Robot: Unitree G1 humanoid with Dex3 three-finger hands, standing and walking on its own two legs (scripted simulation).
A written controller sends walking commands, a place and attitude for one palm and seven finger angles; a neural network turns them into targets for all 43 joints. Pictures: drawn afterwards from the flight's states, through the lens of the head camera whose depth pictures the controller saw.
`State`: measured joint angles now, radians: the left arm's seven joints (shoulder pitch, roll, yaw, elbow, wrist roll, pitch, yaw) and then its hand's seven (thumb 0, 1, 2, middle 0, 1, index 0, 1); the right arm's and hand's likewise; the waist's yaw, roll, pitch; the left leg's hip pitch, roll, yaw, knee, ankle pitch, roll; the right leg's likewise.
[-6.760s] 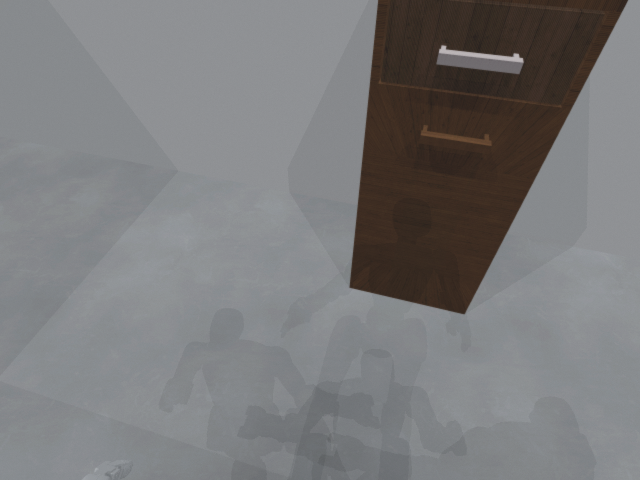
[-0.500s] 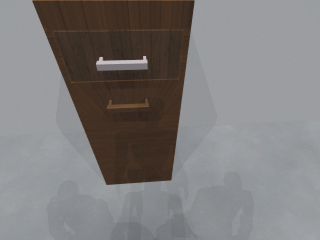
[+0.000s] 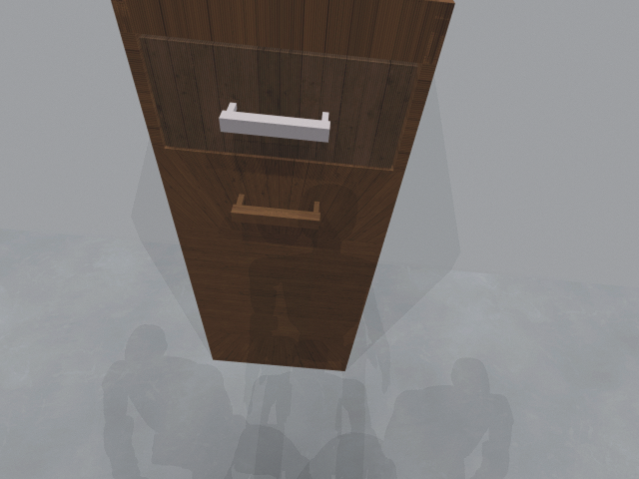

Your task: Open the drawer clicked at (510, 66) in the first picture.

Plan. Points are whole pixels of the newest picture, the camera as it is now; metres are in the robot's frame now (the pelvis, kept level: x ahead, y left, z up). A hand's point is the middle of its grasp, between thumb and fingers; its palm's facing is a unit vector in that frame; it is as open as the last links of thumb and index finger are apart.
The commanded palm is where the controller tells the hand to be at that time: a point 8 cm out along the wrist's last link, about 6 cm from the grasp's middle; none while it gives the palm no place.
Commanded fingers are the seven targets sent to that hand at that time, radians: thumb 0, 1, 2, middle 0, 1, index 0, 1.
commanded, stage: shuffle to correct the standing spot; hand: left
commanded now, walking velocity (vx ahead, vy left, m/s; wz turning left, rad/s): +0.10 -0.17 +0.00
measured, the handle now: (277, 119) +0.57 +0.12 +0.16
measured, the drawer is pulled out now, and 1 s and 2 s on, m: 0.00 0.00 0.00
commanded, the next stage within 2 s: come to a stop and stand still in 0.20 s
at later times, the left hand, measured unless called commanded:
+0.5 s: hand out of the picture +0.11 +0.07 -0.15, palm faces +0.04 -0.97 -0.25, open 7.3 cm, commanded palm none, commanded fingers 0.00 0.90 0.90 -0.20 -0.30 -0.20 -0.30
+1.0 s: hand out of the picture +0.02 +0.12 -0.17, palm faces +0.11 -0.97 -0.22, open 7.4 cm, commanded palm none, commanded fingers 0.00 0.90 0.90 -0.20 -0.30 -0.20 -0.30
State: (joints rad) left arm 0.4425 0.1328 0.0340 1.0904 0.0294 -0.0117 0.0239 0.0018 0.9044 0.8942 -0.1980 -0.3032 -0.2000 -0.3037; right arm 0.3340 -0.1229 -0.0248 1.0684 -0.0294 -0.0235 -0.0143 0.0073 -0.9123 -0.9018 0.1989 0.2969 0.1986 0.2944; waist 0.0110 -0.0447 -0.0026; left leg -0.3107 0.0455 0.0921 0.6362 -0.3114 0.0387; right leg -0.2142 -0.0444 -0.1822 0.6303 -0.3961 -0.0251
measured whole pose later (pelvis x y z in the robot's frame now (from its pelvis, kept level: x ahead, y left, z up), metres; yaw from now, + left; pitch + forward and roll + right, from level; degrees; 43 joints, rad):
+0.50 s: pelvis +0.07 -0.11 +0.01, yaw -1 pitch +0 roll +1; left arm 0.25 0.14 0.04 1.01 0.03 -0.02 0.03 0.01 0.93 0.89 -0.20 -0.30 -0.20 -0.30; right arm 0.28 -0.18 -0.05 1.08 -0.01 0.02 -0.02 0.01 -0.91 -0.90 0.20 0.30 0.20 0.29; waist 0.00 0.03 0.05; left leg -0.39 0.05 0.06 0.96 -0.46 -0.02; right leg -0.30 -0.03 -0.14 0.52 -0.23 -0.07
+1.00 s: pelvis +0.03 -0.07 +0.01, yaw +0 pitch +0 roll +1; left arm 0.31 0.20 0.05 1.03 0.03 0.05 0.03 0.00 0.90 0.89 -0.20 -0.30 -0.20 -0.30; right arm 0.20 -0.14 -0.03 0.98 -0.02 0.02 -0.02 0.00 -0.93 -0.90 0.20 0.30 0.20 0.29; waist 0.05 -0.05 0.01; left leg -0.21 0.01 0.04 0.50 -0.29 0.00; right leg -0.38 -0.05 -0.09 0.64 -0.35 -0.01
